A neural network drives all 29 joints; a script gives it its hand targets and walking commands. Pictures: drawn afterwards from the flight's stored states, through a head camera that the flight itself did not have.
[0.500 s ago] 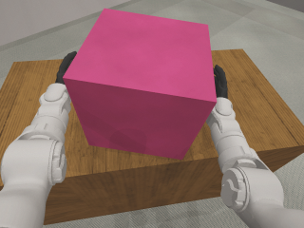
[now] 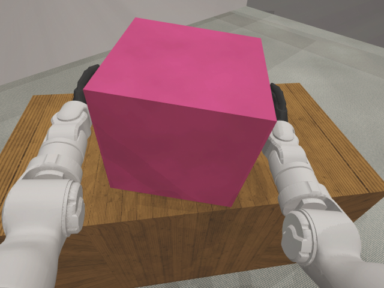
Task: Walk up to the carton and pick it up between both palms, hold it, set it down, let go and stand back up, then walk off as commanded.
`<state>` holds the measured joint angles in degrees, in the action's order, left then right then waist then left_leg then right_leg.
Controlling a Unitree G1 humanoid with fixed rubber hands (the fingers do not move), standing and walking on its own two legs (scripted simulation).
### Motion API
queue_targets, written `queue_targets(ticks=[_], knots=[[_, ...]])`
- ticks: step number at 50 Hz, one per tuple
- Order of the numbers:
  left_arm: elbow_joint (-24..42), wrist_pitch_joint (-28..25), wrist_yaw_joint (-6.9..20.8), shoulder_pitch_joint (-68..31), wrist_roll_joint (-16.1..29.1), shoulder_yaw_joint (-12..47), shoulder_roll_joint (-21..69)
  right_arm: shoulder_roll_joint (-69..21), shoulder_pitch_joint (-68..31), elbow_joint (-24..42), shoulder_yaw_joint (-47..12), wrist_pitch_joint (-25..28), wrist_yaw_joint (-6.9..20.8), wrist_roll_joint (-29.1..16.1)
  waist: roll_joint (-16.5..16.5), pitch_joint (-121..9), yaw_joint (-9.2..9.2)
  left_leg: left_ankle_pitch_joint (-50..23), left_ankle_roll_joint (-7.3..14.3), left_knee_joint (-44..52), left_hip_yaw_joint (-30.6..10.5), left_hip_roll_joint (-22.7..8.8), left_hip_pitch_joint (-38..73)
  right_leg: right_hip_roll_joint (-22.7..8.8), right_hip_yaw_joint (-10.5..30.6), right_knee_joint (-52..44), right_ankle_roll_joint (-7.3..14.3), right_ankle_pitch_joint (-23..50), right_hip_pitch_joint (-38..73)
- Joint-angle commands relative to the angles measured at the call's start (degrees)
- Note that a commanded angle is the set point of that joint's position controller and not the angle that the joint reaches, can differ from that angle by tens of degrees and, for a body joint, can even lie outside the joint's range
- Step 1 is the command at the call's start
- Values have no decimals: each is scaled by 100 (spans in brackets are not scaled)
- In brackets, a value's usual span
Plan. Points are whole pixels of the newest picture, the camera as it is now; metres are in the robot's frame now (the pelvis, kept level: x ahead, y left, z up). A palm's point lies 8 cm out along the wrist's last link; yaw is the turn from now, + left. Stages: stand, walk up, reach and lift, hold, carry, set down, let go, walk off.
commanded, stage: reach and lift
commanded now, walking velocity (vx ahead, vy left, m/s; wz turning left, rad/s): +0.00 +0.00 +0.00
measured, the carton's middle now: (184, 114) +0.49 +0.00 +0.11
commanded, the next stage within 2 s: none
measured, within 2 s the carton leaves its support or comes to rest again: neither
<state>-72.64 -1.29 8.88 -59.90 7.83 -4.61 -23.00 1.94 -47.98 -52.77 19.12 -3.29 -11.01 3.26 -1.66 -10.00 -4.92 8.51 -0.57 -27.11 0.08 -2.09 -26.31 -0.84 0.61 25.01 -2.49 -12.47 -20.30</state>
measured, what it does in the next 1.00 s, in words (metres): stands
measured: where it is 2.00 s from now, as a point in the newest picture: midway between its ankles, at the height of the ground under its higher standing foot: outside the picture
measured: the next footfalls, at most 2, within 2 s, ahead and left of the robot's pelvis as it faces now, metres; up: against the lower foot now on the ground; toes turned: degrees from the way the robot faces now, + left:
none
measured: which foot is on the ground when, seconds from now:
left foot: down 0.00-1.00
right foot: down 0.00-1.00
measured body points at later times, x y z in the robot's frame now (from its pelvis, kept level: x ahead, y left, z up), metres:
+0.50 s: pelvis +0.00 -0.01 +0.01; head -0.02 +0.01 +0.46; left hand +0.45 +0.20 +0.21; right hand +0.42 -0.20 +0.19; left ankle +0.05 +0.12 -0.74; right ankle +0.00 -0.15 -0.74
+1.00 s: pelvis -0.01 -0.01 +0.01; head -0.06 +0.01 +0.45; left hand +0.42 +0.19 +0.24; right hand +0.40 -0.21 +0.23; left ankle +0.05 +0.12 -0.74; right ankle +0.00 -0.15 -0.74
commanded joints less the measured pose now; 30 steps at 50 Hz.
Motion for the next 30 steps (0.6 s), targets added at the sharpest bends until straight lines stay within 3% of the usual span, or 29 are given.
queue_targets(ticks=[1, 2, 3, 4, 6, 7, 9, 10, 11, 12, 14, 15, 17, 18, 19, 20, 22, 23, 24, 25, 26, 27, 28, 30], knots=[[1522, 123, 279, -3522, -440, 589, 4244, -2928, -4889, 1460, -2537, 236, 1203, -929, 687, -2464, 757, -1665, -156, 494, 185, 209, 2966, 385, -284, -820, 190, 441, 548], [1418, 220, 274, -3246, -535, 413, 4137, -2888, -4488, 1137, -2403, 120, 1202, -926, 602, -2179, 702, -1474, -133, 578, 235, 232, 2858, 399, -272, -848, 183, 489, 616], [1578, 303, 286, -3400, -513, 449, 4222, -2774, -4989, 1511, -2356, 160, 1180, -913, 662, -2323, 669, -1470, -149, 563, 241, 244, 2939, 367, -274, -887, 200, 504, 603], [1639, 251, 303, -3675, -485, 502, 4176, -2789, -4881, 1331, -2271, 140, 1184, -892, 623, -2389, 597, -1285, -144, 620, 221, 237, 2897, 343, -291, -874, 195, 476, 615], [1775, 342, 266, -3520, -480, 550, 4272, -2908, -5020, 1452, -2454, 141, 1171, -1013, 599, -2501, 714, -1335, -108, 644, 237, 241, 2931, 387, -250, -874, 208, 465, 696], [1937, 356, 225, -3563, -409, 578, 4304, -2959, -5237, 1877, -2615, 141, 1185, -1105, 504, -2749, 729, -1550, -114, 578, 188, 217, 3000, 372, -262, -823, 201, 694, 781], [2815, 402, 122, -3642, -278, 869, 4564, -3136, -5266, 2169, -2956, 145, 1194, -1397, 900, -3204, 779, -2427, -234, 464, 105, 206, 3312, 413, -278, -751, 205, 1038, 730], [2585, 524, 93, -3550, -458, 705, 4484, -3040, -5187, 1856, -2952, 41, 1191, -1425, 838, -2837, 890, -2235, -257, 515, 122, 213, 3274, 408, -294, -847, 196, 745, 675], [2516, 637, 111, -3392, -396, 744, 4596, -3065, -5220, 2144, -3019, 34, 1165, -1494, 704, -2806, 803, -2148, -213, 491, 147, 241, 3289, 426, -292, -909, 196, 807, 704], [2658, 649, 116, -3452, -395, 742, 4610, -3033, -5133, 1985, -2922, -12, 1141, -1455, 674, -2743, 714, -1972, -218, 544, 112, 235, 3266, 414, -248, -940, 189, 767, 723], [2743, 854, 98, -3267, -453, 621, 4525, -2844, -5022, 1887, -2892, -108, 1115, -1470, 674, -2748, 722, -1997, -210, 589, 115, 208, 3232, 413, -249, -963, 207, 779, 719], [2486, 987, 125, -2887, -459, 554, 4425, -2819, -4774, 1956, -2917, -228, 1092, -1513, 430, -2533, 738, -1887, -157, 647, 101, 244, 3079, 405, -217, -966, 178, 834, 923], [2938, 1155, 154, -2707, -546, 460, 4405, -2747, -4837, 2211, -3069, -274, 1017, -1622, 417, -2600, 757, -2159, -137, 636, 184, 288, 3241, 410, -184, -936, 135, 1235, 1199], [2906, 1267, 168, -2781, -699, 381, 4357, -2731, -4789, 1860, -2913, -371, 1021, -1579, 603, -2386, 810, -2159, -166, 649, 176, 284, 3236, 425, -229, -958, 164, 1016, 1058], [2935, 1351, 165, -2689, -628, 373, 4368, -2777, -4858, 2228, -3049, -373, 995, -1676, 495, -2416, 783, -2193, -122, 617, 149, 336, 3178, 432, -167, -974, 164, 1132, 1188], [2745, 1468, 226, -2528, -727, 225, 4280, -2690, -4746, 2117, -2906, -435, 978, -1646, 460, -2151, 811, -1942, -99, 690, 183, 336, 3074, 422, -174, -1016, 141, 1107, 1140], [3646, 1573, 175, -2803, -646, 424, 4336, -2914, -4877, 2575, -3286, -452, 994, -1886, 492, -2714, 935, -2414, -144, 626, 199, 360, 3249, 438, -205, -939, 157, 1504, 1423], [3648, 1598, 144, -2772, -724, 409, 4360, -2806, -4731, 2221, -3244, -505, 984, -1895, 607, -2296, 837, -2483, -169, 619, 182, 361, 3242, 470, -221, -940, 152, 1402, 1270], [3862, 1647, 157, -2950, -518, 573, 4586, -2896, -4950, 2750, -3370, -480, 966, -1999, 463, -2561, 780, -2591, -170, 533, 129, 369, 3380, 473, -211, -1004, 134, 1548, 1349], [3532, 1666, 188, -2788, -715, 417, 4433, -2827, -4833, 2322, -3124, -530, 933, -1928, 550, -2091, 775, -2307, -149, 591, 198, 382, 3190, 479, -210, -986, 119, 1355, 1227], [4198, 1684, 163, -2993, -454, 668, 4497, -2959, -5055, 3086, -3434, -451, 937, -2106, 595, -2884, 836, -2636, -166, 510, 159, 395, 3363, 483, -231, -909, 155, 1750, 1462], [3857, 1822, 182, -2845, -553, 645, 4527, -2700, -4736, 2391, -3115, -604, 926, -1925, 666, -2384, 685, -2342, -244, 563, 175, 361, 3290, 475, -221, -990, 164, 1331, 1249], [4257, 1788, 125, -3067, -480, 754, 4565, -2805, -4928, 2653, -3289, -552, 953, -2034, 610, -2781, 752, -2452, -250, 535, 134, 355, 3329, 496, -233, -912, 182, 1477, 1367], [4820, 1884, 55, -3096, -267, 996, 4710, -2756, -4864, 2948, -3395, -591, 957, -2193, 667, -3031, 578, -3015, -331, 390, 38, 311, 3741, 537, -274, -932, 178, 1617, 1226]])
